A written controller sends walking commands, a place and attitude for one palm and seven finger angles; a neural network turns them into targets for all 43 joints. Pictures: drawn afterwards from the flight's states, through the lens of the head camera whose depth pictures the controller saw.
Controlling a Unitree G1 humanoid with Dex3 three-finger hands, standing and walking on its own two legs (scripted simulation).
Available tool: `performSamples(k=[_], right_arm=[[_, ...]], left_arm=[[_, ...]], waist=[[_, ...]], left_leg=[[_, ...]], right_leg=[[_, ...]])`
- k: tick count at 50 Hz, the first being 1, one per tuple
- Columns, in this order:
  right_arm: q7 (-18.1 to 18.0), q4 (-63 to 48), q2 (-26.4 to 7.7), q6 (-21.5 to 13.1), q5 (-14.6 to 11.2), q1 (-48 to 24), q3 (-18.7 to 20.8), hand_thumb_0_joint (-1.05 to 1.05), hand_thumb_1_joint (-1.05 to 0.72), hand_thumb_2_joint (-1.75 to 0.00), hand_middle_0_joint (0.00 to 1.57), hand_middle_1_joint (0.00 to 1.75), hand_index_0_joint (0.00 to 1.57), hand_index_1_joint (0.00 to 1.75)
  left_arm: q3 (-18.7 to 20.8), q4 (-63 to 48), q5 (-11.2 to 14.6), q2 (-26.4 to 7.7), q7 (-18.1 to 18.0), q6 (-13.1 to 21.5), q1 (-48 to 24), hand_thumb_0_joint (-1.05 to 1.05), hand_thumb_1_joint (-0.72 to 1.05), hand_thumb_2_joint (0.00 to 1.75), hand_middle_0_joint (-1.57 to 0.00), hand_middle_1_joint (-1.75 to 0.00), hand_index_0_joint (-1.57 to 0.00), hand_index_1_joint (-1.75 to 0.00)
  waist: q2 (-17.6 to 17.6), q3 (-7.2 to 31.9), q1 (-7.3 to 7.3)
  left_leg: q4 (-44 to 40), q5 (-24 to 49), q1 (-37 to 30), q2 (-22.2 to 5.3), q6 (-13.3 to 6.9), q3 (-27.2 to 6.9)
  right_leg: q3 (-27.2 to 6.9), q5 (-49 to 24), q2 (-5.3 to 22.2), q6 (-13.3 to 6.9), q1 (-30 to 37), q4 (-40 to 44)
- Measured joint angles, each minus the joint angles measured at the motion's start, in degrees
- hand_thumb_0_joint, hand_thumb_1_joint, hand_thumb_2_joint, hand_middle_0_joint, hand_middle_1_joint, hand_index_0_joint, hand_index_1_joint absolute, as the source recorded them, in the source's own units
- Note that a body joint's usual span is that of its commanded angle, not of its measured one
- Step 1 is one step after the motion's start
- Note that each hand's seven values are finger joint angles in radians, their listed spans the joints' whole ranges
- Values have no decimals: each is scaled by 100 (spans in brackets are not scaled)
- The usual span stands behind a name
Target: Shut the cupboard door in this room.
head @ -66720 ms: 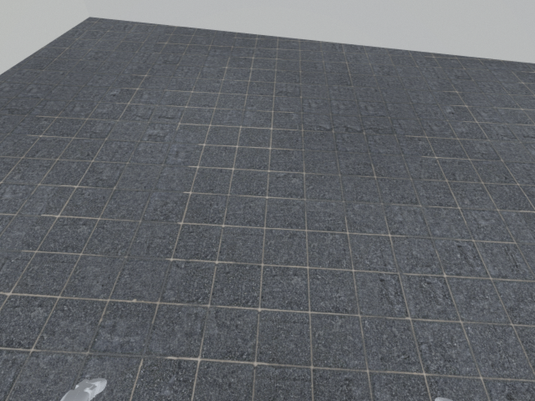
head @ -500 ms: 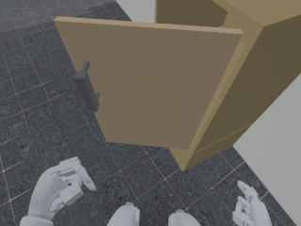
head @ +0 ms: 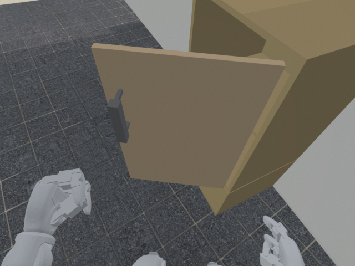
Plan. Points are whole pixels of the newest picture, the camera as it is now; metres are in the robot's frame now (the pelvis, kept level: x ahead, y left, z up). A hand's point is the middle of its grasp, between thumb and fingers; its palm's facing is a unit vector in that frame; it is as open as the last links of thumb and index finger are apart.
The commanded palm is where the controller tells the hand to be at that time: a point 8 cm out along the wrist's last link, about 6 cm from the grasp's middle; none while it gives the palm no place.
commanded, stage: raise the hand and make a fist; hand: left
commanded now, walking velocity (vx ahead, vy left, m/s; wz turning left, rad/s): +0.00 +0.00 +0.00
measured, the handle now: (121, 116) +0.45 +0.18 +0.06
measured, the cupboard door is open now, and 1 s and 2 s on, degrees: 58 58 58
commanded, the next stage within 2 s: bring the fist close to the handle in 0.34 s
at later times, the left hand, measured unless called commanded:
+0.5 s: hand (96, 207) +0.22 +0.18 +0.05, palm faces -0.08 -1.00 -0.04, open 3.1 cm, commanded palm +0.22 +0.24 +0.06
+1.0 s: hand (109, 168) +0.30 +0.17 +0.07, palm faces -0.02 -1.00 -0.05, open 3.1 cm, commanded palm +0.28 +0.22 +0.06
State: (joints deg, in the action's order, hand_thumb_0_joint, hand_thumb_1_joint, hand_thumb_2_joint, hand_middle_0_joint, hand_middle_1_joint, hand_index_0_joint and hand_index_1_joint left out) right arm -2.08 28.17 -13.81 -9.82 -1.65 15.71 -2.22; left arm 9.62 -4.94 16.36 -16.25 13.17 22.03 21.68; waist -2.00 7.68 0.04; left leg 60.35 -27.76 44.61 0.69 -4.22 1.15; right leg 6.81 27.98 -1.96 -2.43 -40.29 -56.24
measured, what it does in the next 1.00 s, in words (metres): stands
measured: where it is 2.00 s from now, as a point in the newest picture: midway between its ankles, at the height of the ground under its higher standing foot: outside the picture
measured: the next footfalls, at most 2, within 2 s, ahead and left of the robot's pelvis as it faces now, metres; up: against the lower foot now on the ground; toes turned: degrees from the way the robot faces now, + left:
none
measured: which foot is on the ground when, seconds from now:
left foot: down 0.00-1.00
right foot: down 0.00-1.00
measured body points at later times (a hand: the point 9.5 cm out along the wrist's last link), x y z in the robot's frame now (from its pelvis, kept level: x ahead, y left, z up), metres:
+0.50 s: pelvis +0.01 +0.00 +0.00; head +0.06 +0.01 +0.45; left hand +0.22 +0.23 +0.05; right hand +0.18 -0.23 -0.07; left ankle +0.02 +0.07 -0.67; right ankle +0.00 -0.10 -0.67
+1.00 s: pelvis +0.01 -0.02 +0.00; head +0.06 -0.02 +0.45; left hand +0.29 +0.22 +0.07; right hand +0.15 -0.26 -0.09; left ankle +0.02 +0.07 -0.67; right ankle +0.00 -0.10 -0.67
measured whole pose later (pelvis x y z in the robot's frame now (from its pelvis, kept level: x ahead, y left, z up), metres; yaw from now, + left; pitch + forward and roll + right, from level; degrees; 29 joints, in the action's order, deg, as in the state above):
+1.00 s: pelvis +0.01 -0.02 +0.00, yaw -1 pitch +13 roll -2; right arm -1.5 30.3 -15.2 -7.1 -1.8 16.5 -1.6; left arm 9.9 10.3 15.0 -15.6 12.8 18.9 4.4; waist -2.1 7.7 1.1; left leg 58.9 -27.5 44.6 0.4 -3.1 1.9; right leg 5.9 28.3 -2.3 -3.4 -41.4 -56.5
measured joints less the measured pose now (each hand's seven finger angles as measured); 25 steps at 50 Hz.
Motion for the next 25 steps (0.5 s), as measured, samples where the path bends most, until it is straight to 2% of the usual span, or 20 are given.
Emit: performSamples(k=[3,6,8,10,16,18,23,25], right_arm=[[26,5,-56,55,-40,29,19,2,-90,-90,21,30,21,30],[11,-45,-96,75,-64,56,32,2,-90,-90,21,30,21,30],[-7,-77,-99,59,-47,76,47,2,-90,-90,21,30,21,30],[-21,-87,-83,28,-15,98,65,2,-90,-90,21,30,21,30],[46,0,-73,2,38,44,88,2,-90,-90,21,30,21,30],[76,9,-87,47,22,4,90,1,-90,-90,21,30,21,30],[58,-76,-69,143,-28,-36,70,2,-90,-90,21,30,21,30],[17,-111,-44,132,-14,-23,52,2,-90,-90,21,30,21,30]], left_arm=[[18,233,22,42,118,-185,-99,1,90,90,-129,-149,-129,-150],[-126,470,-20,71,271,-507,-87,1,90,90,-129,-149,-129,-150],[-211,478,-55,77,293,-605,-9,1,90,90,-129,-149,-129,-150],[-233,356,-71,66,228,-527,77,2,90,90,-129,-149,-129,-150],[-1,56,-7,67,-4,63,0,2,90,90,-129,-149,-130,-150],[9,133,-10,90,54,16,-69,2,90,90,-129,-150,-130,-150],[-190,344,-69,101,288,-484,-1,1,90,90,-129,-150,-130,-150],[-240,291,-67,86,269,-528,61,2,90,90,-129,-150,-130,-150]], waist=[[-58,35,25],[-72,7,56],[-44,-21,70],[11,-39,58],[45,-31,20],[-4,-9,14],[-77,-2,13],[-59,-8,6]], left_leg=[[-58,14,-30,20,-21,14],[-122,31,-66,30,-40,45],[-152,34,-89,28,-45,72],[-161,26,-101,18,-41,97],[-18,-43,6,13,-19,55],[26,-57,56,18,-18,38],[-16,-41,31,21,-26,58],[-43,-32,1,16,-18,68]], right_leg=[[-16,-13,17,27,27,52],[-50,-29,27,45,47,97],[-79,-35,24,49,53,112],[-105,-30,16,45,49,107],[-61,44,12,25,-36,-17],[-42,63,18,27,-75,-53],[-64,50,20,31,-67,-31],[-76,43,15,24,-47,-17]])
